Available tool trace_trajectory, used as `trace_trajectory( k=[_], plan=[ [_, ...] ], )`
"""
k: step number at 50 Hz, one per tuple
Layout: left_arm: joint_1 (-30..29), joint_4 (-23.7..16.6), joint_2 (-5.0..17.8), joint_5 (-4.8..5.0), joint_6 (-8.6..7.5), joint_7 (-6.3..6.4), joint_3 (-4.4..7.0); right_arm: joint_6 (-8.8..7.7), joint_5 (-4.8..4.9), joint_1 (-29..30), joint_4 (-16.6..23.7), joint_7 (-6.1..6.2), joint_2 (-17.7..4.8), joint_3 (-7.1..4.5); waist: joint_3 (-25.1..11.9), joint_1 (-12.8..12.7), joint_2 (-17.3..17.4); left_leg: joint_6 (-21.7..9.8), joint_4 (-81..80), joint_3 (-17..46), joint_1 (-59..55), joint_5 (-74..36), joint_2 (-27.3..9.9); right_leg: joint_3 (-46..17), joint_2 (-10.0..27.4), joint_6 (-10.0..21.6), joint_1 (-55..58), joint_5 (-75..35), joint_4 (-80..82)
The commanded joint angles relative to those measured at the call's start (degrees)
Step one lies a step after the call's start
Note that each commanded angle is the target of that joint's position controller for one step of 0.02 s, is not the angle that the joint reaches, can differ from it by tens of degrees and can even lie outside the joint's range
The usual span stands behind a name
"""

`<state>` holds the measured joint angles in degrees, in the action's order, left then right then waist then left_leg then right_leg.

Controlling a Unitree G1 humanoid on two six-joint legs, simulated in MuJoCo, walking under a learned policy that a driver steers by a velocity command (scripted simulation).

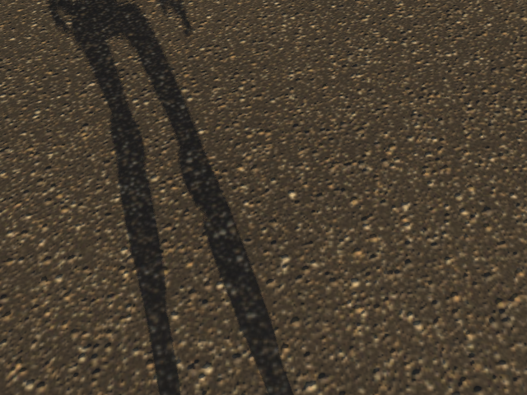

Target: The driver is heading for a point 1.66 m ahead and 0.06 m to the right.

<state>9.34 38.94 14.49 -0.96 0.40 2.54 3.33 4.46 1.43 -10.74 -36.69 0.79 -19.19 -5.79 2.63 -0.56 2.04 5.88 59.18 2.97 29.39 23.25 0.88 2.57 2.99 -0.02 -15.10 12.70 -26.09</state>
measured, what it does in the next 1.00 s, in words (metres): walks ahead: left foot, then right foot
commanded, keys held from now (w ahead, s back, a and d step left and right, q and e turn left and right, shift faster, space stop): q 0.26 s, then no key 0.22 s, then w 0.52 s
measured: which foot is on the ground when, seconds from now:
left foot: up 0.00-0.14, down 0.16-0.62, up 0.64-1.00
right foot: down 0.00-0.16, up 0.18-0.60, down 0.62-1.00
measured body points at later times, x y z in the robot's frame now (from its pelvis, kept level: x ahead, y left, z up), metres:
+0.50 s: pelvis -0.01 +0.04 +0.00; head +0.02 +0.07 +0.45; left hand +0.07 +0.35 -0.11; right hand +0.22 -0.18 -0.08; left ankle -0.02 +0.14 -0.74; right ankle +0.04 -0.11 -0.70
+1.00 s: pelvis +0.12 +0.10 -0.01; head +0.15 +0.11 +0.44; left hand +0.03 +0.37 -0.14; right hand +0.40 -0.08 -0.09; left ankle +0.19 +0.23 -0.74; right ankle +0.02 -0.09 -0.74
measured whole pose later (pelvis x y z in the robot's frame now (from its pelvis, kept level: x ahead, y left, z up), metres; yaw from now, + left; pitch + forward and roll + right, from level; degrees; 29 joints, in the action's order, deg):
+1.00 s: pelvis +0.12 +0.10 -0.01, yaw +15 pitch +2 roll +0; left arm 25.6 47.0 17.1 1.6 -2.8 0.2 3.6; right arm -3.7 1.4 -5.1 -37.8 -2.5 -16.1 -2.7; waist 0.8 -5.1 0.3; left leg -1.8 30.0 -1.3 25.6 8.2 -1.0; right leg -0.7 2.8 -2.2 2.2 22.7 -18.6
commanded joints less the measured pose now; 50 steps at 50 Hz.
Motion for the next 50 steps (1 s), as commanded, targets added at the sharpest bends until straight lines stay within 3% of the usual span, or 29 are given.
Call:
trace_trajectory(
  k=[1, 5, 7, 8, 9, 10, 11, 12, 13, 14, 16, 20, 24, 27, 29, 30, 31, 32, 33, 34, 35, 37, 40, 42, 45, 47, 49, 50],
  plan=[
    [-0.3, -3.0, 12.1, 0.34, -0.02, 0.04, 3.67, -1.02, -0.18, 4.2, 6.6, -0.75, -2.0, 0.1, -7.5, -2.0, -13.6, -0.3, -8.5, -3.3, -0.3, 0.5, -1.8, -7.5, 13.6, 12.2, 10.6, -24.0, 5.7],
    [-1.1, -2.3, 13.1, 1.73, -0.21, -0.86, 4.2, -0.49, -0.07, 2.3, 6.6, -1.68, -3.3, -0.6, -7.3, -1.0, -14.0, -3.2, -20.4, -6.1, -7.2, -2.7, -1.3, -5.9, 15.0, 11.1, 9.5, -22.2, 3.6],
    [-1.4, -1.6, 12.1, 2.79, -0.36, -0.94, 4.02, -0.5, -0.18, -2.1, 5.1, -1.84, -3.3, -1.19, -7.6, 1.5, -12.0, -6.5, -32.9, -7.6, -16.0, -12.2, 0.7, -2.6, 13.4, 7.2, 5.9, -17.9, -1.9],
    [1.8, -0.3, 9.8, 2.17, -0.57, -1.22, 3.51, -0.66, -0.26, -4.2, 4.7, -1.32, -5.7, -2.07, -8.3, 1.6, -5.4, -8.9, -37.3, -2.1, -24.5, -21.8, -1.5, 1.6, 10.5, 2.8, -1.0, -9.6, -9.4],
    [1.2, -2.9, 5.1, -1.4, -0.61, -1.57, 1.78, -1.1, -0.73, -5.7, 6.0, -0.24, -13.3, -3.61, -8.9, 0.1, 14.9, -16.2, -36.7, 20.6, -34.7, -46.0, -18.1, 6.5, 2.7, -3.6, -19.2, 21.4, -28.7],
    [-4.5, -4.8, 7.5, -0.72, -0.88, -0.97, 2.37, -2.52, -2.95, -5.9, 6.8, -0.92, -13.2, -3.09, -11.0, 4.2, 13.6, -26.9, -37.8, 27.6, -29.1, -48.2, -24.1, -2.8, -2.1, -4.8, -24.2, 28.1, -39.5],
    [-6.1, -4.7, 9.7, 0.57, -0.67, -0.59, 3.04, -3.64, -3.23, -4.4, 6.3, -1.17, -11.1, -2.45, -9.3, 4.2, 8.2, -25.8, -38.9, 22.9, -27.0, -42.2, -20.9, -5.6, -0.9, -4.3, -24.5, 24.3, -43.4],
    [-5.7, -4.1, 10.2, 0.86, -0.51, -0.29, 3.37, -4.15, -2.27, -1.6, 5.7, -0.84, -9.4, -1.96, -7.2, 2.4, 6.6, -22.3, -38.9, 18.6, -25.5, -37.3, -17.1, -6.3, -0.2, -3.7, -24.8, 19.0, -42.7],
    [-4.9, -3.1, 10.0, 0.44, -0.35, 0.19, 3.57, -4.0, -1.17, 0.7, 5.9, -0.38, -7.8, -1.44, -6.7, 1.5, 4.8, -19.6, -38.7, 16.5, -24.9, -34.0, -14.6, -6.7, 0.2, -3.8, -24.7, 15.2, -41.1],
    [-3.5, -2.6, 10.2, 0.21, -0.17, 0.31, 3.72, -3.73, -0.61, 2.6, 6.0, 0.0, -6.8, -0.83, -6.8, 0.4, 5.5, -18.9, -38.6, 14.7, -23.3, -36.0, -13.5, -6.3, -0.2, -4.3, -22.9, 12.2, -40.9],
    [-1.3, -1.5, 9.1, 0.67, -0.18, -0.21, 3.47, -3.51, -1.29, 2.8, 5.9, 0.59, -5.5, -0.06, -8.9, -0.3, 5.9, -18.9, -38.5, 12.5, -22.5, -38.3, -12.2, -5.4, -1.3, -5.1, -19.1, 8.5, -40.9],
    [-2.8, -1.6, 6.7, 0.95, 0.0, -0.64, 2.21, -3.49, -1.63, 2.0, 4.6, 1.03, -5.2, 0.3, -8.5, 1.0, 5.9, -18.6, -38.6, 12.4, -23.1, -31.9, -11.5, -5.2, -0.8, -5.4, -15.5, 6.5, -28.2],
    [-3.3, -1.9, 7.1, 1.18, -0.13, -1.25, 1.91, -3.22, -2.05, 2.4, 3.7, 0.43, -5.8, 0.45, -6.2, 2.3, 6.9, -19.5, -38.9, 14.8, -18.6, -23.9, -11.8, -4.6, -0.9, -4.6, -8.3, 8.8, -18.3],
    [-1.9, -1.5, 7.0, 1.64, -0.91, -2.02, 1.67, -3.17, -1.28, 1.1, 2.0, -0.16, -5.6, 0.94, -4.6, 2.4, 6.9, -19.0, -42.0, 18.5, -15.1, 2.3, -10.8, -2.1, -2.5, -2.8, -3.2, 8.1, -10.2],
    [0.8, -0.2, 6.2, 1.74, -2.06, -2.53, 1.46, -3.3, -0.89, 1.3, 1.3, -0.25, -5.5, 1.31, -2.5, 0.4, 5.2, -17.2, -41.5, 19.5, -10.8, 12.5, -9.0, -0.2, -4.0, -0.3, 3.2, 5.0, -1.3],
    [3.1, 0.4, 6.4, 1.55, -2.73, -2.47, 1.43, -3.69, -1.12, 1.3, 1.2, -0.24, -4.1, 1.82, -2.7, -0.6, 3.8, -15.4, -39.3, 19.3, -8.0, 13.7, -7.3, -2.7, -2.3, 1.4, 7.5, 5.3, 0.6],
    [7.9, 1.3, 8.4, 1.15, -3.29, -2.18, 1.69, -4.28, -1.45, 3.1, 1.8, -0.29, -1.5, 2.66, -3.3, -2.2, -1.1, -12.6, -30.3, 15.2, -2.4, 11.9, -4.5, -10.8, 4.7, 4.4, 12.9, 7.9, 3.7],
    [11.8, 3.2, 14.1, 0.71, -3.7, -2.39, 3.19, -5.25, -1.11, 3.8, 3.8, -0.35, 0.3, 2.78, -2.8, -1.3, -13.4, -8.6, -17.2, 0.7, 6.4, 7.7, 4.0, -25.1, 12.2, 10.8, 14.7, 21.3, 9.8],
    [12.5, 3.0, 14.3, 0.24, -4.27, -2.75, 3.52, -6.23, -0.43, 8.1, 5.1, -0.02, -4.0, 1.68, 2.1, -4.4, -15.5, -7.1, -7.8, 0.0, 14.2, 10.7, 2.3, -38.3, 19.6, 16.4, 13.2, 26.9, 17.0],
    [11.2, 2.8, 11.9, 0.15, -4.71, -2.27, 2.77, -6.88, 0.39, 8.2, 4.8, -0.12, -5.7, 0.66, 4.3, -3.4, -12.1, -7.1, -1.5, 2.7, 17.0, 7.6, -0.5, -37.7, 19.5, 16.5, 12.6, 27.7, 17.4],
    [9.8, 2.5, 10.5, 0.74, -4.99, -1.91, 2.27, -7.14, 0.21, 5.9, 3.5, -0.47, -4.8, 0.66, 4.0, -2.0, -11.0, -7.0, 0.5, 2.5, 18.0, 4.2, -1.6, -33.6, 16.9, 14.7, 13.9, 25.9, 17.1],
    [9.5, 2.6, 9.4, 1.48, -5.13, -1.57, 1.82, -7.8, -0.47, 6.2, 3.0, -1.22, -3.1, 0.82, 3.5, -2.2, -9.9, -6.6, -1.0, 1.4, 19.4, -3.4, -3.9, -25.9, 13.6, 12.1, 16.4, 17.1, 17.8],
    [10.5, 2.9, 8.9, 1.55, -4.88, -1.58, 1.71, -8.58, -0.77, 8.4, 2.9, -2.14, 0.4, 1.84, 1.4, -3.3, -9.2, -5.1, -10.2, -2.8, 11.9, -11.6, -3.4, -15.2, 8.9, 10.5, 13.8, 3.0, 18.1],
    [11.2, 3.0, 10.0, 1.73, -4.65, -1.72, 1.98, -8.79, -0.58, 10.3, 3.2, -2.63, 1.9, 2.48, 1.1, -4.1, -9.9, -4.5, -17.9, -4.4, 5.5, -14.2, -2.6, -11.3, 7.8, 10.2, 10.6, -1.3, 18.0],
    [13.4, 3.9, 12.2, 2.32, -4.38, -2.16, 2.54, -8.87, -0.07, 11.8, 3.7, -3.23, 0.4, 2.33, 1.8, -4.7, -10.2, -4.9, -24.2, -5.1, 0.1, -15.2, -1.9, -11.1, 9.8, 10.7, 9.0, -2.0, 17.5],
    [13.3, 4.2, 12.9, 2.81, -4.13, -2.27, 2.76, -9.0, 0.32, 10.6, 3.8, -3.46, -1.1, 1.93, 2.3, -3.2, -10.3, -6.5, -26.9, -4.5, -2.8, -15.5, -2.2, -12.1, 12.0, 10.3, 9.3, -2.4, 16.9],
    [12.0, 4.3, 13.0, 2.88, -3.74, -2.21, 2.65, -9.0, 0.1, 4.3, 1.9, -3.14, -3.2, 0.83, -0.2, 1.1, -9.4, -8.7, -29.9, -5.9, -12.4, -15.9, -0.5, -9.8, 11.2, 8.4, 8.3, -13.2, 10.4],
    [12.4, 4.6, 11.3, 2.53, -3.71, -2.18, 2.03, -8.9, 0.1, -3.3, -0.4, -2.6, -5.5, -0.46, -4.7, 4.7, -7.5, -10.3, -30.9, -5.9, -22.6, -15.2, 0.1, -6.4, 8.2, 6.7, 6.2, -20.8, 0.3]
  ],
)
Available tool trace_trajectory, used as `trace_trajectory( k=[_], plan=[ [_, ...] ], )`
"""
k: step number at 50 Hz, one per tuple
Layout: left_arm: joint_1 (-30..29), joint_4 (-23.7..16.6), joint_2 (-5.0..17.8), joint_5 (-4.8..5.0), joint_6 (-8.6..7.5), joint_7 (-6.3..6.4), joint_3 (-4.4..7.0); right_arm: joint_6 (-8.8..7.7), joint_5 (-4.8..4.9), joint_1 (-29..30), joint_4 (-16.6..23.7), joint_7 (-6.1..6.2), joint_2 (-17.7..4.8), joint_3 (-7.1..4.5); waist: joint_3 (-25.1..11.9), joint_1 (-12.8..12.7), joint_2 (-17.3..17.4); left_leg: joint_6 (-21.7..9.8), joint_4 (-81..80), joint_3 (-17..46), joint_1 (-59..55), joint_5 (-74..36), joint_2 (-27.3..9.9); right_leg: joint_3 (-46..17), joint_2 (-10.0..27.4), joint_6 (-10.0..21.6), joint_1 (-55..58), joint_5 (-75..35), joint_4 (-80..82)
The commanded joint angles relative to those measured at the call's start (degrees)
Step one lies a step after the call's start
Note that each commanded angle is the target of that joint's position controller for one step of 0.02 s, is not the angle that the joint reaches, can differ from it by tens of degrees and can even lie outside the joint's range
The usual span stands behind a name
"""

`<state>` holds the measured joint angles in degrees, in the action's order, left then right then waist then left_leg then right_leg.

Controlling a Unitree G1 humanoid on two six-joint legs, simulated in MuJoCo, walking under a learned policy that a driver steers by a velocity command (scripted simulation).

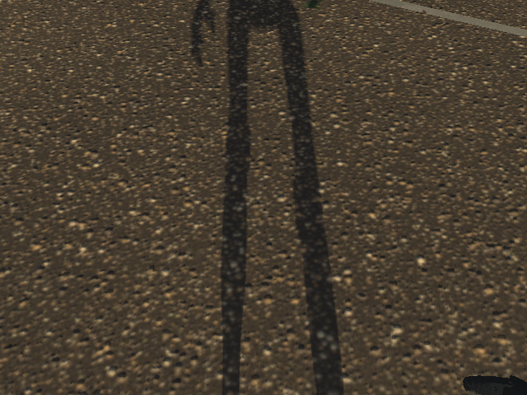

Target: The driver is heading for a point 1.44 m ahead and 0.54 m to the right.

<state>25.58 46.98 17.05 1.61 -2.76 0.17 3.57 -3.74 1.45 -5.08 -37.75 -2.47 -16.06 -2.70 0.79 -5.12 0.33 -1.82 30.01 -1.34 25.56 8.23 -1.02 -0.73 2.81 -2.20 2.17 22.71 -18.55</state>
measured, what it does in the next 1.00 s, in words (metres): walks ahead, turning right: left foot, then right foot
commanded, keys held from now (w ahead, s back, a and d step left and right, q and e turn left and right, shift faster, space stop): w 0.02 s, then w+e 0.98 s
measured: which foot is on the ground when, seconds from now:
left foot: up 0.00-0.00, down 0.02-0.56, up 0.58-1.00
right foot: down 0.00-0.02, up 0.04-0.52, down 0.54-1.00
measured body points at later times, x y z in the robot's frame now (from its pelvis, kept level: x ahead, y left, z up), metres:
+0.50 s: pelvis +0.26 +0.00 -0.01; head +0.29 -0.01 +0.44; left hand +0.52 +0.18 -0.09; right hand +0.21 -0.28 -0.13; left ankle +0.10 +0.12 -0.73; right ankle +0.41 -0.14 -0.71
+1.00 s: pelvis +0.55 -0.06 +0.00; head +0.57 -0.08 +0.45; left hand +0.74 +0.18 -0.10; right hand +0.64 -0.38 -0.07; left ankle +0.74 -0.01 -0.72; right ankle +0.41 -0.12 -0.73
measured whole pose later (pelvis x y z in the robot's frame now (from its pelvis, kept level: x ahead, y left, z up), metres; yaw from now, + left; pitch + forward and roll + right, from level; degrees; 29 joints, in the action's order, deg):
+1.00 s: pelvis +0.55 -0.06 +0.00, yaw -30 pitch +2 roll -1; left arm 20.8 40.3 17.6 1.4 -1.7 0.6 4.2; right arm -6.2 0.3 -2.6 -38.3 -1.3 -16.5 -1.6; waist 1.2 -4.8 2.2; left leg 2.2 28.0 5.1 28.6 1.5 -0.4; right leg -12.2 -6.7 3.2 -5.7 23.0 -27.8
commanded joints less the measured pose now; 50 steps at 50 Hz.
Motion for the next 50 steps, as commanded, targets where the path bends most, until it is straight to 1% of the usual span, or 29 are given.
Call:
trace_trajectory(
  k=[1, 2, 3, 4, 5, 6, 8, 11, 14, 16, 20, 22, 24, 25, 26, 27, 28, 29, 30, 31, 32, 33, 34, 35, 38, 42, 45, 48, 50],
  plan=[
    [-4.0, -4.7, 5.4, -1.32, -0.64, 0.27, 0.38, -0.55, -0.4, -19.0, -1.1, 1.35, -12.2, -4.69, -11.0, 13.6, 0.6, -5.8, -2.1, 8.6, -33.5, 4.1, -6.8, 0.3, 5.0, 6.2, -20.0, -23.6, -24.9],
    [0.9, -7.2, -0.8, -0.78, -1.62, 0.42, -1.45, -0.53, -1.6, -22.9, -1.9, 1.22, -18.2, -5.57, -17.9, 10.8, 18.8, -14.9, -11.2, 38.3, -46.4, 20.1, -21.1, 0.2, -4.8, 2.7, -39.0, 6.2, -45.9],
    [-2.3, -6.3, 5.7, 0.87, -2.5, 0.41, 0.11, -1.03, -1.29, -21.1, -1.7, 1.04, -12.2, -4.06, -14.3, 12.4, 12.6, -14.4, -16.8, 43.2, -42.1, 28.5, -21.1, -7.2, -3.1, 3.2, -45.1, 8.6, -53.5],
    [-6.6, -7.4, 8.3, 1.86, -2.83, 0.07, 0.99, -1.3, -1.15, -17.3, -1.6, 1.22, -9.6, -3.06, -6.9, 11.3, 10.3, -12.2, -16.6, 34.6, -36.2, 25.4, -20.2, -6.9, -0.4, 4.6, -48.2, 3.9, -54.9],
    [-8.3, -7.5, 7.6, 1.35, -2.79, 0.09, 0.8, -1.43, -1.33, -14.0, -1.4, 1.28, -7.8, -2.45, -4.0, 9.6, 6.1, -10.8, -17.0, 27.7, -30.7, 18.7, -17.7, -5.8, 2.1, 4.8, -46.4, -1.1, -53.2],
    [-9.1, -7.3, 6.8, 0.39, -2.53, 0.01, 0.89, -1.54, -1.65, -11.5, -1.4, 1.23, -6.1, -2.0, -1.5, 8.2, 5.0, -9.9, -18.2, 22.2, -26.1, 12.6, -15.4, -5.9, 3.5, 4.6, -45.0, -4.8, -50.4],
    [-7.2, -6.2, 5.1, 0.4, -1.24, -0.37, 0.95, -2.35, -2.25, -9.1, -1.7, 1.39, -4.8, -1.81, -0.6, 5.8, 6.5, -8.8, -21.0, 14.6, -20.7, 5.0, -13.0, -6.2, 4.7, 3.9, -40.1, -9.2, -48.3],
    [-8.5, -6.5, 3.3, 0.2, 0.13, -0.29, 0.73, -3.42, -2.22, -9.5, -3.4, 1.66, -5.5, -2.26, 1.7, 5.1, 3.6, -9.1, -23.0, 7.3, -18.6, -4.6, -12.8, -7.0, 4.1, 2.5, -42.4, -13.5, -45.7],
    [-12.3, -8.2, 2.8, -0.24, -0.09, -0.54, 0.51, -3.38, -2.24, -9.7, -4.6, 2.07, -6.1, -2.4, 3.2, 5.6, 2.6, -8.7, -23.8, 1.3, -19.4, -10.1, -11.9, -6.8, 3.2, 1.7, -44.4, -21.6, -36.5],
    [-16.2, -9.4, 2.1, -0.39, -0.45, -1.29, 0.08, -3.2, -2.02, -9.6, -5.0, 2.44, -6.8, -2.44, 4.0, 6.9, 2.3, -7.5, -24.4, -2.8, -19.2, -11.7, -10.8, -3.6, 2.7, 1.9, -42.2, -27.2, -28.6],
    [-24.3, -13.1, 0.5, -0.33, -0.77, -2.98, -0.87, -1.99, -1.33, -14.4, -7.5, 2.96, -8.6, -2.84, 6.3, 10.2, 0.6, -6.7, -22.9, -6.3, -25.9, -15.7, -12.9, 0.5, 2.1, 3.7, -43.4, -28.4, -19.3],
    [-26.2, -14.9, 0.9, -0.22, -0.85, -3.89, -0.77, -0.87, -0.91, -15.5, -8.2, 3.09, -9.3, -3.03, 6.1, 10.1, 1.1, -6.2, -19.7, -7.5, -30.8, -22.7, -14.1, 2.4, 1.1, 5.1, -44.2, -24.6, -17.0],
    [-24.9, -15.8, 2.5, -0.23, -0.64, -4.42, 0.02, 0.19, -0.8, -14.8, -7.9, 3.57, -11.0, -3.43, 2.9, 8.0, 3.3, -5.1, -13.1, -9.1, -33.8, -41.8, -14.4, 5.6, -2.1, 7.2, -39.3, -18.9, -16.5],
    [-22.1, -15.6, 3.8, -0.26, -0.33, -4.41, 0.72, 0.72, -0.72, -14.5, -7.7, 3.93, -12.0, -3.69, 0.3, 6.0, 4.8, -4.6, -7.7, -9.6, -34.9, -51.7, -14.4, 7.1, -4.2, 8.4, -35.1, -15.5, -17.1],
    [-16.1, -14.6, 6.0, -0.15, -0.03, -4.18, 1.89, 1.24, -0.78, -14.0, -7.3, 4.23, -12.7, -3.83, -3.4, 2.5, 5.6, -4.0, 0.8, -10.0, -33.9, -56.9, -13.9, 7.7, -6.3, 10.0, -27.5, -13.5, -17.0],
    [-6.9, -12.6, 9.0, -0.08, 0.2, -3.36, 3.62, 1.37, -0.48, -12.7, -6.8, 4.49, -12.5, -3.64, -7.9, -2.8, 4.3, -2.4, 13.5, -11.0, -27.1, -53.1, -12.1, 6.5, -7.8, 12.4, -13.1, -16.4, -13.0],
    [-0.1, -11.2, 13.5, -0.08, 1.08, -1.95, 4.94, 0.68, -1.92, -14.8, -5.5, 4.46, -9.0, -2.31, -13.5, -4.0, -4.3, -0.3, 31.7, -10.6, -11.5, -23.4, -8.4, -8.4, 1.6, 15.8, 5.1, -17.5, -13.0],
    [-3.5, -13.0, 16.6, 0.09, 0.5, -1.9, 5.08, -1.16, -2.25, -18.7, -2.7, 3.26, -2.9, -0.18, -20.4, 2.3, -15.7, 3.0, 52.5, -1.9, 12.1, 24.2, 5.0, -43.2, 15.4, 28.2, 22.0, -6.9, -4.9],
    [-2.3, -13.5, 11.6, -0.44, 0.01, -2.1, 3.75, -3.44, -0.61, -12.4, -1.8, 2.13, -8.8, -1.37, -22.6, -2.2, -7.3, 1.7, 54.7, 9.0, 17.9, 22.6, 2.2, -45.6, 15.7, 26.2, 21.8, -2.3, 0.8],
    [-4.1, -13.1, 9.5, -0.87, -0.53, -2.07, 3.08, -4.34, 1.18, -7.5, 0.3, 1.69, -9.5, -1.44, -13.9, -1.6, -4.4, 0.6, 51.4, 8.3, 19.8, 17.8, -0.2, -37.0, 13.8, 23.3, 14.6, -4.9, 1.8],
    [-7.7, -13.1, 8.7, -0.73, -0.95, -2.19, 2.76, -4.7, 0.37, -6.7, 0.6, 2.04, -8.2, -1.07, -7.3, 1.8, 1.7, 0.6, 45.3, 7.6, 18.3, 14.1, -2.6, -30.3, 11.2, 21.5, 4.7, -12.3, 2.4],
    [-10.9, -13.7, 6.9, -0.89, -1.22, -2.04, 2.29, -4.39, -1.03, -7.1, 0.0, 2.44, -8.6, -1.43, -5.2, 3.9, 2.0, 1.1, 40.2, 7.5, 14.9, 12.0, -4.5, -25.6, 9.0, 20.5, -1.4, -18.4, 2.8],
    [-12.6, -14.5, 6.5, -1.53, -1.3, -1.78, 2.0, -3.69, -1.54, -8.3, -0.3, 2.41, -8.7, -1.61, -3.9, 5.6, 0.1, 1.8, 38.6, 7.6, 11.4, 10.7, -5.3, -23.2, 7.6, 20.4, -6.4, -22.5, 4.1],
    [-13.4, -14.5, 6.5, -1.46, -1.38, -1.6, 2.03, -3.02, -2.0, -9.3, -0.4, 2.48, -8.5, -1.67, -3.4, 6.4, -0.6, 2.8, 36.5, 7.1, 10.0, 10.0, -5.5, -22.1, 6.8, 20.6, -9.2, -24.8, 5.1],
    [-12.0, -13.1, 8.1, -1.04, -1.49, -0.6, 2.4, -1.68, -2.66, -7.1, 0.3, 2.81, -6.3, -0.94, -1.5, 6.3, -1.2, 6.0, 28.1, 5.0, 9.2, 5.7, -5.1, -16.6, 4.7, 20.3, -15.9, -30.1, 6.0],
    [-9.2, -11.6, 9.2, -0.46, -0.52, 0.43, 2.7, -1.97, -2.32, 2.4, 2.4, 2.43, -4.0, 0.19, -0.6, 2.4, -3.7, 6.9, 9.1, 3.9, 4.4, -10.3, -1.6, -12.8, 0.4, 15.9, -19.4, -22.6, 4.2],
    [-6.3, -10.2, 9.7, -0.11, 0.0, 0.53, 2.89, -2.62, -1.21, 6.3, 3.5, 1.73, -5.3, -0.18, -0.9, 0.7, -5.0, 6.4, 2.6, 4.9, 1.6, -12.9, 0.4, -16.7, 1.9, 14.8, -17.0, -17.4, 1.8],
    [-6.0, -9.8, 8.9, -0.07, 0.39, 0.74, 2.77, -3.35, -0.85, 5.4, 3.6, 1.21, -7.8, -1.37, -1.4, 2.1, -6.9, 4.3, -1.1, 6.8, -0.3, -7.0, 0.7, -22.7, 4.2, 13.5, -11.8, -14.7, -3.5],
    [-7.3, -10.1, 7.5, -0.35, 0.65, 0.7, 2.41, -3.86, -0.84, -1.3, 2.0, 1.46, -9.1, -2.52, -3.0, 6.1, -8.0, 1.6, -4.2, 5.4, -9.2, -4.4, 0.7, -23.2, 2.8, 11.5, -12.4, -16.3, -9.1]
  ],
)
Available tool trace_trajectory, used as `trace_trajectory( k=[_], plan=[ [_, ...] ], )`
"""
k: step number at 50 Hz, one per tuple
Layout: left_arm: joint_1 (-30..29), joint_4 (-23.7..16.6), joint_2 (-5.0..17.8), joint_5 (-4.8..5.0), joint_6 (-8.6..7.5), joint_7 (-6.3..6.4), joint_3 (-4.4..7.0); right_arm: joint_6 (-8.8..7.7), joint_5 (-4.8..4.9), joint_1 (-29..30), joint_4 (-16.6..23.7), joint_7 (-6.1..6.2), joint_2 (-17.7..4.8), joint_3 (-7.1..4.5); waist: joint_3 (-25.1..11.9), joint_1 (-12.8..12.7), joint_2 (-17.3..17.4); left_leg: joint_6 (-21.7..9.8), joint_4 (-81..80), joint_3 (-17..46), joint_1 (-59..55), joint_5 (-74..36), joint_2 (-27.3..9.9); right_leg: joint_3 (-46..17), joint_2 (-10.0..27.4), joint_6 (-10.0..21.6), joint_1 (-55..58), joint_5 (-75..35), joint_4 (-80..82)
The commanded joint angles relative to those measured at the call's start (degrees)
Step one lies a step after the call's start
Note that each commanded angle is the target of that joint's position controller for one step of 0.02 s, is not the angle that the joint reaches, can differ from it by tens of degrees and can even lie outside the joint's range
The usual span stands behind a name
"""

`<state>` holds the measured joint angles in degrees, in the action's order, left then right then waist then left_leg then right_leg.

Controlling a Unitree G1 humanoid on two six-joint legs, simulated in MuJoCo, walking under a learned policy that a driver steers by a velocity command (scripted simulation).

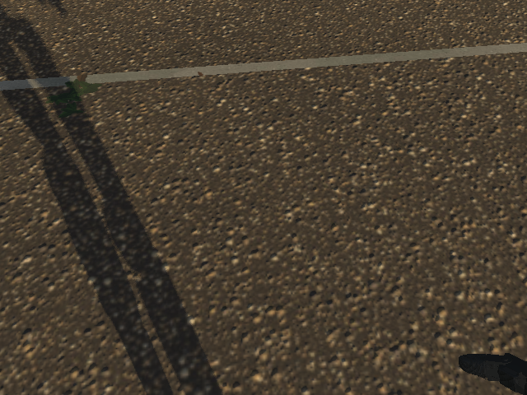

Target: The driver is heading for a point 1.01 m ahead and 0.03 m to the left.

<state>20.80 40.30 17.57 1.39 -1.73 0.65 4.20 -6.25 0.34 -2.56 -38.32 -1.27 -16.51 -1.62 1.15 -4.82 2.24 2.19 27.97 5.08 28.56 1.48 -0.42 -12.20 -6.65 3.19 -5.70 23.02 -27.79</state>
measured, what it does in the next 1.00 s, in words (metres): walks ahead: left foot, then right foot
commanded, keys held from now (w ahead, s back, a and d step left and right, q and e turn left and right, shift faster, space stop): w+e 0.20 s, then w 0.42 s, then w+q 0.38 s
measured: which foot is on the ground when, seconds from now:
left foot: up 0.00-0.00, down 0.02-0.54, up 0.56-1.00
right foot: down 0.00-0.04, up 0.06-0.50, down 0.52-1.00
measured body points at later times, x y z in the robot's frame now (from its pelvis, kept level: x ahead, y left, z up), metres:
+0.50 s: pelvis +0.26 -0.02 +0.00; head +0.29 -0.04 +0.45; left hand +0.55 +0.13 -0.06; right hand +0.17 -0.30 -0.13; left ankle +0.14 +0.14 -0.73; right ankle +0.37 -0.17 -0.72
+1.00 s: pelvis +0.52 -0.09 +0.00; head +0.55 -0.09 +0.45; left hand +0.59 +0.19 -0.12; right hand +0.69 -0.34 -0.10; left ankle +0.71 +0.02 -0.70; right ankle +0.37 -0.17 -0.73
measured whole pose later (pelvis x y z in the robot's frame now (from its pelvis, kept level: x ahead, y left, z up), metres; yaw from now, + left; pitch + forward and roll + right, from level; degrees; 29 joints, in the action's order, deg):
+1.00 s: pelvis +0.52 -0.09 +0.00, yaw -5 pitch +2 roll -2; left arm 18.6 46.8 16.0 0.2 -4.1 0.3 3.7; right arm -2.7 1.0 -6.2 -42.9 -3.2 -15.0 -1.9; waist 1.3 -3.8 2.4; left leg -1.8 35.7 0.0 36.2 -0.9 -3.9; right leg 10.8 -2.4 0.9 5.9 19.6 -12.1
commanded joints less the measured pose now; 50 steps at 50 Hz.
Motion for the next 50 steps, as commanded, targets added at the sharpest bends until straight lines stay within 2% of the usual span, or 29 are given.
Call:
trace_trajectory(
  k=[1, 2, 3, 4, 5, 6, 8, 11, 14, 18, 20, 22, 24, 25, 26, 27, 28, 29, 30, 31, 32, 33, 34, 36, 38, 42, 44, 48, 50],
  plan=[
    [-2.3, -4.0, 3.8, -0.5, -0.58, -0.01, 0.65, -1.71, -0.66, -10.4, 1.9, 0.68, -10.7, -4.47, -9.0, 8.9, -7.3, -5.5, -1.7, 3.2, -24.0, 3.9, -5.2, -8.6, 9.1, 4.0, -8.2, -15.2, -10.9],
    [3.3, -5.2, -0.3, -0.26, -0.92, -0.04, -0.63, -1.48, -1.91, -17.4, 1.2, 1.12, -15.4, -5.55, -17.8, 8.5, 5.3, -12.7, -3.5, 22.5, -44.1, 11.3, -18.5, -0.4, 1.6, -0.3, -23.9, 1.1, -30.1],
    [6.0, -6.1, 2.4, 0.96, -1.29, 0.06, -0.67, -0.7, -0.84, -20.3, -0.7, 0.4, -14.9, -5.78, -19.5, 7.9, 17.0, -17.4, -9.9, 43.0, -48.4, 28.2, -25.0, 2.2, 2.3, -1.7, -37.2, 12.2, -42.6],
    [2.3, -5.1, 7.6, 1.27, -0.97, 0.2, 0.66, -0.4, -0.28, -17.2, 0.5, 0.49, -9.7, -4.48, -11.6, 9.2, 8.6, -15.1, -11.8, 37.5, -42.3, 35.0, -22.7, 1.1, 5.7, -2.4, -40.8, 6.9, -47.5],
    [-2.6, -5.9, 8.8, 0.55, -0.58, 0.21, 1.09, 0.15, -0.37, -14.6, 0.8, 0.76, -7.7, -3.83, -6.1, 9.4, 4.6, -12.8, -11.9, 27.9, -35.6, 29.5, -20.2, 3.5, 7.5, -2.7, -40.7, 2.4, -47.9],
    [-4.8, -6.4, 8.0, -0.11, -0.43, 0.13, 1.13, 0.44, -0.73, -12.2, 0.7, 0.86, -6.4, -3.28, -2.7, 8.4, 2.6, -12.0, -12.9, 21.0, -29.4, 21.9, -17.5, 4.2, 9.1, -2.9, -39.0, -1.2, -45.8],
    [-5.0, -6.8, 6.0, 0.16, 0.0, -0.44, 1.18, 0.35, -1.11, -10.4, 0.0, 1.16, -4.9, -2.78, -0.2, 6.4, 4.9, -11.1, -15.6, 11.8, -22.8, 13.2, -14.1, 4.9, 11.8, -2.9, -34.8, -4.9, -42.0],
    [-6.3, -7.5, 3.0, 0.02, 0.6, -0.65, 0.44, -0.38, -0.69, -11.5, -1.9, 1.11, -5.8, -3.25, 0.4, 6.2, 3.7, -12.8, -18.3, 5.3, -21.2, 5.6, -13.8, 6.1, 12.5, -3.6, -35.0, -7.5, -37.7],
    [-9.1, -8.1, 1.5, -0.4, 0.16, -0.84, -0.35, -0.36, -0.66, -12.7, -3.9, 0.85, -7.4, -3.66, 0.5, 6.5, 1.7, -14.1, -19.4, 1.0, -23.1, -0.5, -14.0, 5.8, 12.1, -3.9, -35.7, -13.3, -28.3],
    [-16.5, -9.3, 0.2, -0.53, -1.2, -2.29, -1.32, 0.48, 0.51, -14.3, -5.9, 0.87, -9.1, -3.79, 2.2, 8.7, 1.1, -12.8, -19.9, -4.9, -23.7, -3.0, -12.6, 10.4, 11.2, -3.3, -31.4, -22.1, -13.5],
    [-19.9, -10.4, 0.2, -0.25, -1.57, -2.89, -1.5, 0.99, 1.08, -16.9, -7.5, 0.83, -10.1, -3.95, 3.2, 9.7, 1.3, -12.5, -19.6, -5.0, -25.9, -3.3, -13.7, 11.7, 10.8, -2.6, -30.1, -22.0, -9.3],
    [-21.5, -11.3, 1.2, -0.14, -1.71, -3.26, -1.23, 1.68, 1.53, -18.3, -8.8, 0.8, -11.0, -4.15, 3.5, 9.4, 2.0, -11.9, -18.1, -4.8, -29.4, -6.8, -15.4, 12.2, 10.1, -1.1, -29.4, -18.7, -6.2],
    [-19.2, -11.1, 3.1, -0.48, -1.81, -3.35, -0.4, 2.4, 1.87, -18.1, -9.5, 0.98, -12.1, -4.35, 1.5, 6.7, 3.2, -10.8, -13.0, -5.9, -31.9, -19.6, -15.8, 13.9, 8.0, 0.9, -23.5, -15.0, -3.4],
    [-13.2, -9.4, 4.7, -0.79, -1.8, -3.15, 0.63, 2.75, 2.03, -17.3, -9.7, 1.14, -12.3, -4.27, -2.4, 2.7, 3.0, -9.5, -5.5, -8.2, -30.9, -28.6, -14.3, 15.6, 6.1, 2.5, -14.1, -16.8, -0.7],
    [-4.6, -6.6, 7.5, -0.92, -1.54, -2.6, 2.16, 2.77, 1.65, -17.8, -9.8, 1.42, -11.0, -3.63, -7.9, -1.2, 2.2, -7.7, 5.2, -10.6, -25.5, -29.8, -11.7, 15.5, 5.4, 4.0, -0.3, -18.6, -0.6],
    [5.7, -4.8, 12.4, -1.23, -0.94, -1.5, 3.51, 2.38, -0.5, -17.8, -7.8, 1.51, -7.4, -2.04, -16.3, -4.6, -6.3, -5.2, 24.7, -12.0, -11.3, -8.5, -8.4, 0.6, 17.5, 7.8, 18.0, -22.2, -3.1],
    [4.8, -4.8, 15.5, -1.28, -1.02, -1.65, 3.4, 1.18, -0.39, -23.9, -6.9, 0.81, -1.8, -0.25, -23.6, 0.7, -18.8, -2.6, 41.5, -5.9, 7.3, 31.8, 1.4, -26.8, 29.1, 16.7, 29.8, -10.0, 5.3],
    [4.0, -5.1, 9.9, -1.0, -1.4, -1.92, 2.1, 0.33, 1.28, -18.6, -7.3, 0.46, -8.3, -1.89, -20.1, -2.1, -11.1, -3.2, 46.6, 0.2, 13.2, 31.6, -1.3, -26.6, 27.9, 14.9, 26.4, -5.0, 8.9],
    [0.6, -4.8, 8.2, -0.92, -1.82, -2.01, 1.36, -0.15, 2.39, -13.7, -5.4, 0.3, -9.5, -2.36, -11.5, -1.2, -10.0, -3.9, 46.1, -1.1, 16.3, 26.3, -3.6, -17.8, 25.8, 12.9, 19.2, -8.9, 9.9],
    [-2.8, -4.7, 6.9, -0.92, -2.1, -2.12, 0.9, -0.25, 1.78, -12.1, -5.4, 0.67, -8.5, -2.16, -7.5, 0.8, -6.2, -3.7, 43.1, -1.9, 14.4, 21.1, -5.9, -11.7, 23.2, 11.7, 11.8, -15.0, 10.9],
    [-5.5, -4.8, 5.1, -1.26, -2.33, -2.26, 0.48, 0.12, 0.93, -12.2, -5.8, 0.76, -8.0, -2.31, -4.8, 2.7, -5.8, -3.2, 40.1, -1.8, 12.0, 17.9, -7.3, -6.7, 21.3, 11.0, 6.1, -19.4, 12.7],
    [-6.9, -4.7, 4.1, -1.82, -2.74, -2.25, 0.27, 0.85, 0.99, -14.1, -6.5, 0.57, -7.2, -2.28, -4.5, 4.5, -7.2, -2.8, 39.0, -1.1, 8.3, 15.3, -8.4, -3.8, 20.3, 10.6, 2.2, -21.1, 14.7],
    [-7.5, -4.3, 3.7, -1.87, -3.28, -2.21, 0.35, 1.61, 1.16, -15.4, -7.1, 0.53, -6.0, -2.14, -4.3, 5.3, -7.2, -2.3, 38.2, -1.0, 6.4, 14.0, -8.5, -1.8, 20.0, 10.8, 0.0, -21.9, 16.6],
    [-7.6, -2.8, 4.3, -1.92, -4.36, -2.03, 0.65, 2.93, 1.23, -15.0, -7.2, 0.76, -4.6, -1.99, -2.2, 6.1, -6.3, -1.3, 36.0, -0.3, 7.0, 11.3, -8.1, 2.9, 20.2, 10.9, -2.9, -24.8, 19.2],
    [-6.5, -1.3, 4.8, -2.43, -4.77, -1.53, 0.93, 3.38, 1.09, -11.8, -6.1, 0.98, -4.3, -2.05, 0.1, 5.3, -5.4, -0.6, 31.3, 1.5, 10.4, 6.3, -7.5, 6.7, 20.0, 10.3, -2.9, -26.0, 20.5],
    [-6.2, 0.4, 5.8, -2.24, -4.74, -0.78, 1.05, 2.81, 0.78, -6.4, -4.5, 0.0, -3.2, -1.71, 2.0, 3.6, -5.1, -1.0, 17.7, -0.3, 9.6, -6.4, -5.8, 14.3, 18.4, 7.6, -1.6, -26.5, 21.8],
    [-4.6, 1.6, 6.7, -1.95, -4.53, -0.45, 1.29, 2.65, 0.67, -2.5, -3.1, -0.64, -2.3, -1.22, 3.3, 1.8, -4.3, -1.7, 12.9, -2.3, 9.3, -8.8, -5.4, 16.4, 19.2, 7.1, 0.3, -26.7, 22.2],
    [-1.7, 4.1, 7.8, -1.02, -2.96, -0.09, 1.85, 2.59, 0.67, 2.4, 0.4, -2.06, -2.4, -1.02, 4.6, 0.3, -3.9, -4.1, 7.6, -4.6, 12.7, -3.5, -4.5, 18.6, 21.9, 6.0, 9.8, -32.2, 18.2],
    [-2.4, 4.3, 8.9, -0.73, -1.91, 0.34, 2.2, 2.68, 0.71, 2.1, 1.8, -2.74, -3.3, -1.47, 3.2, 1.6, -5.2, -5.9, 6.6, -7.3, 10.3, 2.4, -2.4, 20.1, 22.5, 4.7, 12.9, -45.5, 13.1]
  ],
)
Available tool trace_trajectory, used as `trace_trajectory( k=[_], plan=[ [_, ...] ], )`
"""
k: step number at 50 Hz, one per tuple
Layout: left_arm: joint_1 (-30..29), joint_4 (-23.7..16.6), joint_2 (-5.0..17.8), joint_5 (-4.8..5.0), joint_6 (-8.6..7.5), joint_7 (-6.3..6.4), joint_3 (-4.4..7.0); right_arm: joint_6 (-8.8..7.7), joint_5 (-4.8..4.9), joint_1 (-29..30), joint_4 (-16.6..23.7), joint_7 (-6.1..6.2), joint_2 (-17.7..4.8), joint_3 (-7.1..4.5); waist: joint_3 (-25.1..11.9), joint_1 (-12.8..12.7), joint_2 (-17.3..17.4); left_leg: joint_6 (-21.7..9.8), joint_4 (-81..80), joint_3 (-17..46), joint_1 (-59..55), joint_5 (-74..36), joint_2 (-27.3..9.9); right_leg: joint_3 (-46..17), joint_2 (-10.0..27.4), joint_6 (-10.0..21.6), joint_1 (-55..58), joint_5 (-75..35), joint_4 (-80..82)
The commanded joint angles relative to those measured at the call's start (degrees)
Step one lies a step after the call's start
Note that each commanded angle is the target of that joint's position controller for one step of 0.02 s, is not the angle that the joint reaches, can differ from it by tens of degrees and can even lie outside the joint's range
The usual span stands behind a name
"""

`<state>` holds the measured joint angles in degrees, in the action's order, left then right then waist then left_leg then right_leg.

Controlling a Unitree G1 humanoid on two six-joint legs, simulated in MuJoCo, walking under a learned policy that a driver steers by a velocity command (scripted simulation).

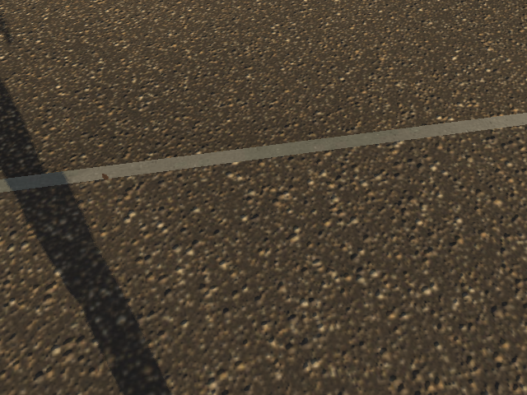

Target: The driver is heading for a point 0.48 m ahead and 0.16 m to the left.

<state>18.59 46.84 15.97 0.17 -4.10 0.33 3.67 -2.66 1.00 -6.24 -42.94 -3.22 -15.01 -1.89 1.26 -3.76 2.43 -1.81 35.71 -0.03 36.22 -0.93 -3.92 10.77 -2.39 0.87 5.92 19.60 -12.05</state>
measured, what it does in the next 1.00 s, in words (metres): walks ahead, turning left: left foot, then right foot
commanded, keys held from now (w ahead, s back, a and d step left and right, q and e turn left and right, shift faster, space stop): w+q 0.48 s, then no key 0.52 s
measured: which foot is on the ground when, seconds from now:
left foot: up 0.00-0.06, down 0.08-0.56, up 0.58-0.88, down 0.90-1.00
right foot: down 0.00-0.06, up 0.08-0.52, down 0.54-1.00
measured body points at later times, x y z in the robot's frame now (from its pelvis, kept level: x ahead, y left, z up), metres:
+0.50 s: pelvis +0.29 +0.03 +0.00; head +0.32 +0.05 +0.45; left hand +0.46 +0.32 -0.07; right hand +0.42 -0.24 -0.10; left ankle +0.18 +0.11 -0.73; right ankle +0.49 -0.06 -0.71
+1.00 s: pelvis +0.44 +0.05 +0.00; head +0.45 +0.07 +0.45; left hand +0.45 +0.33 -0.12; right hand +0.69 -0.12 -0.09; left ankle +0.42 +0.19 -0.73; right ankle +0.49 -0.05 -0.73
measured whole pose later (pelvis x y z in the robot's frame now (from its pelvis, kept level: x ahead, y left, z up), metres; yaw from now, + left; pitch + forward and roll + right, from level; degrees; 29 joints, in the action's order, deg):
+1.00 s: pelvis +0.44 +0.05 +0.00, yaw +23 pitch +0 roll -1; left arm 10.1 48.7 14.0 -1.0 -1.9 -1.0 0.6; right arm 2.2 -1.2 -9.7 -39.1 1.3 -14.2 -1.9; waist 1.3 -1.7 -0.1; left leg 1.1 30.0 3.6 16.5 13.3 -0.8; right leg 1.5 -0.7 0.2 -12.5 14.9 -27.9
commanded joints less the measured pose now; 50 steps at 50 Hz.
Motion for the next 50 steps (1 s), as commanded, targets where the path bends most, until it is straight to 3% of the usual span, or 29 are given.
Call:
trace_trajectory(
  k=[1, 3, 4, 5, 6, 7, 8, 9, 11, 13, 18, 22, 24, 26, 27, 28, 29, 30, 31, 32, 34, 37, 40, 44, 45, 46, 47, 48, 50],
  plan=[
    [-0.7, -2.4, 11.4, 0.52, 0.95, 1.02, 2.98, -0.7, 0.02, 4.0, 6.6, -0.89, -5.8, -1.75, 0.9, 1.9, -6.7, -3.0, -0.7, -4.2, -1.1, 8.0, 3.0, -2.0, 18.1, 6.2, 2.1, -52.6, -7.0],
    [-2.1, -2.9, 11.9, 0.64, 1.97, 1.75, 2.94, -0.33, 0.18, -9.0, 4.1, -0.32, -10.0, -4.31, -6.8, 9.3, -6.6, -6.4, -3.5, -6.1, -19.4, 8.3, 7.8, 0.5, 15.6, 3.6, -2.4, -62.0, -25.7],
    [-1.2, -3.9, 10.3, -0.14, 1.59, 2.07, 2.09, 0.19, 0.37, -18.1, 2.4, 0.81, -14.7, -6.2, -12.5, 13.1, -1.1, -9.8, -5.0, 4.6, -37.1, 7.0, 2.2, 0.5, 13.0, 1.2, -15.7, -46.0, -42.7],
    [5.4, -6.5, 1.5, -1.85, -0.15, 0.72, -0.7, -0.08, 0.82, -17.4, 2.8, 1.18, -20.0, -6.98, -17.7, 6.0, 13.4, -21.4, -9.4, 37.4, -57.0, 15.8, -12.6, -4.6, 0.3, -2.7, -42.5, 10.2, -63.0],
    [-0.5, -6.7, 6.1, 0.1, -2.49, -0.3, -0.18, -0.6, 0.43, -19.2, 4.0, 1.17, -15.0, -5.61, -23.5, 10.6, 6.8, -22.4, -17.0, 47.8, -60.7, 21.4, -14.8, -16.8, -0.1, -1.7, -49.1, 14.0, -68.8],
    [-6.2, -8.7, 8.7, 2.17, -3.76, -0.86, 0.49, -1.03, -0.11, -17.1, 3.9, 1.3, -12.4, -4.92, -15.3, 11.4, 4.1, -19.3, -18.3, 39.1, -55.4, 18.1, -13.2, -17.3, 2.9, -0.3, -53.1, 8.7, -67.5],
    [-7.8, -9.2, 8.0, 1.66, -4.44, -0.64, 0.16, -1.23, 0.06, -13.6, 4.4, 1.45, -11.3, -4.59, -10.2, 9.0, -1.0, -17.3, -18.4, 32.6, -47.0, 13.0, -10.8, -16.8, 5.4, 0.3, -51.7, 3.9, -62.5],
    [-8.4, -8.8, 8.2, 0.1, -4.47, -0.24, 0.48, -1.16, 0.04, -9.9, 5.3, 1.59, -9.5, -4.07, -6.4, 6.7, -2.9, -16.1, -19.1, 27.5, -39.0, 6.4, -8.7, -16.3, 7.0, -0.2, -48.4, 1.5, -57.3],
    [-6.4, -8.8, 8.2, -0.78, -3.21, -0.21, 0.96, -1.13, -0.87, -7.0, 6.9, 2.01, -8.2, -3.53, -4.8, 3.5, -0.8, -16.1, -21.5, 23.4, -30.5, -1.1, -6.4, -16.4, 8.2, -1.5, -42.2, -0.8, -52.9],
    [-6.0, -8.8, 6.6, -1.13, -2.03, -0.1, 0.59, -1.26, -0.53, -7.1, 6.8, 2.56, -9.2, -3.81, -3.5, 2.7, -0.7, -16.3, -22.6, 19.7, -25.4, -5.7, -5.3, -14.9, 8.1, -3.4, -40.8, -2.4, -47.8],
    [-16.4, -11.3, 3.5, -0.94, -1.87, -0.36, -0.79, -0.51, 0.2, -10.6, 5.4, 4.01, -11.3, -4.51, -1.4, 6.5, 1.5, -11.6, -21.9, 13.8, -19.4, -0.1, 0.0, -13.2, 4.2, -5.5, -35.5, -21.4, -25.8],
    [-20.7, -12.7, 5.6, 0.18, -2.65, -1.22, -0.15, 0.23, 0.66, -14.2, 4.1, 4.24, -11.1, -4.55, -1.6, 8.0, 2.7, -10.1, -18.1, 19.4, -23.7, 6.5, -1.9, -15.1, 2.3, -4.6, -32.8, -23.3, -17.9],
    [-19.7, -12.5, 7.1, 0.32, -3.15, -1.52, 0.58, 0.5, 0.54, -14.0, 4.1, 4.42, -10.8, -4.6, -1.7, 6.9, 3.9, -9.2, -14.7, 23.1, -27.0, 7.4, -3.4, -16.1, 2.4, -3.1, -31.4, -19.1, -16.1],
    [-13.5, -10.8, 8.3, -0.67, -3.73, -1.3, 1.54, 0.98, 0.09, -12.3, 4.5, 4.56, -9.3, -4.27, -3.4, 3.3, 4.9, -6.6, -6.9, 22.1, -28.7, -2.2, -1.2, -13.9, 2.1, -0.3, -24.3, -19.8, -12.0],
    [-8.5, -10.3, 10.1, -1.99, -4.15, -1.06, 2.08, 0.91, -0.4, -12.3, 5.3, 4.52, -6.7, -3.33, -9.2, 1.1, 3.1, -4.1, 3.1, 19.2, -26.6, -3.3, 1.9, -16.9, 7.0, 2.5, -14.0, -26.1, -13.1],
    [-3.1, -10.2, 14.1, -3.19, -4.03, -0.89, 2.84, 0.68, -1.3, -18.2, 6.0, 4.67, -3.5, -2.22, -17.9, 2.2, -8.6, -0.4, 20.2, 14.1, -14.5, 17.6, 8.0, -30.6, 19.2, 9.2, 4.3, -41.2, -17.2],
    [0.3, -7.7, 14.4, -1.75, -2.78, -1.43, 3.33, 0.44, 0.0, -24.3, 5.9, 4.63, -4.7, -1.95, -22.8, 3.3, -23.5, 2.6, 35.2, 10.3, -0.8, 39.7, 11.3, -51.1, 28.3, 17.8, 12.4, -35.6, -12.5],
    [-1.8, -9.1, 9.5, -0.37, -2.33, -1.62, 2.04, 0.78, 0.46, -22.2, 4.4, 4.78, -9.8, -3.14, -17.6, 2.0, -13.6, 3.5, 40.5, 13.0, 2.5, 37.1, 8.1, -49.0, 26.3, 16.1, 7.1, -28.1, -10.4],
    [-4.9, -9.7, 6.9, -0.57, -1.72, -1.48, 1.08, 1.47, 0.29, -15.9, 5.3, 4.91, -11.1, -3.58, -12.0, 1.2, -8.5, 4.1, 41.6, 11.1, 3.1, 33.3, 6.6, -39.9, 23.6, 13.9, 0.8, -29.0, -10.6],
    [-7.8, -9.7, 5.0, -1.0, -1.4, -1.63, 0.13, 2.17, -0.31, -12.4, 6.0, 5.06, -10.5, -3.51, -7.8, 1.9, -5.3, 4.6, 38.9, 9.8, 1.8, 31.4, 5.1, -33.0, 20.5, 12.8, -6.2, -34.9, -9.9],
    [-10.9, -8.4, 3.7, -1.57, -1.28, -1.81, -0.6, 3.08, -0.74, -11.9, 6.5, 5.0, -7.4, -3.03, -5.2, 4.9, -7.2, 4.7, 29.1, 8.3, -5.2, 28.8, 1.9, -25.3, 16.3, 11.2, -15.4, -40.6, -8.0],
    [-13.1, -6.5, 5.6, -1.55, -0.91, -1.6, -0.13, 3.37, -1.05, -12.5, 6.0, 5.04, -3.8, -1.76, -7.2, 6.0, -10.0, 5.9, 14.7, 4.3, -14.2, 24.1, 2.2, -18.9, 14.0, 12.0, -19.1, -49.7, -7.0],
    [-12.4, -4.9, 7.3, -0.6, 0.0, -1.23, 0.26, 3.66, -1.01, -10.6, 5.8, 4.91, -4.4, -1.63, -10.0, 4.9, -9.7, 5.7, 5.1, 3.1, -20.0, 15.7, 2.3, -17.8, 14.6, 12.2, -17.7, -46.3, -7.1],
    [-12.5, -3.2, 6.0, 0.27, 1.05, -1.37, -0.73, 4.29, -1.78, -7.7, 6.1, 4.66, -5.2, -2.0, -6.7, 5.6, -8.2, 2.6, -9.9, 2.2, -28.8, 5.9, 3.0, -17.8, 12.2, 8.3, -21.9, -20.9, -7.9],
    [-10.8, -2.3, 4.3, -0.16, 0.98, -1.48, -1.39, 4.28, -2.45, -6.3, 7.1, 4.86, -6.5, -2.13, -5.8, 5.1, -6.2, 1.2, -12.5, 5.7, -31.6, 1.0, 0.2, -17.6, 10.5, 5.2, -24.1, -12.8, -8.6],
    [-8.5, -2.0, 3.3, -1.52, 0.85, -1.66, -1.86, 4.31, -2.58, -5.4, 8.3, 5.28, -9.2, -2.49, -6.3, 3.0, -0.9, -1.0, -11.7, 10.6, -34.3, -6.8, -5.0, -15.1, 7.0, 2.3, -26.4, -4.4, -11.8],
    [-4.0, -1.2, 1.6, -1.41, 1.0, -1.64, -2.24, 4.52, -2.17, -2.9, 7.6, 5.35, -9.6, -2.51, -6.8, -0.6, 6.4, -3.9, -11.0, 11.3, -29.9, 1.9, -5.8, -11.5, 3.8, 0.3, -23.6, -0.1, -11.1],
    [-7.0, -0.9, 3.2, -1.55, 1.46, -1.32, -2.14, 4.36, -1.94, -1.5, 8.1, 4.76, -6.3, -2.01, -4.5, 1.8, 4.9, -3.0, -11.7, 9.7, -25.3, 10.8, -2.8, -10.8, 3.6, -1.0, -20.9, -2.9, -11.6],
    [-9.4, -0.6, 4.6, -1.13, 2.18, -0.8, -1.71, 3.75, -2.47, -2.1, 7.6, 4.32, -5.5, -1.7, -1.8, 3.0, 2.5, -0.7, -10.9, 8.1, -23.8, 9.0, -0.4, -11.1, 3.9, -0.6, -21.6, -6.1, -12.5]
  ],
)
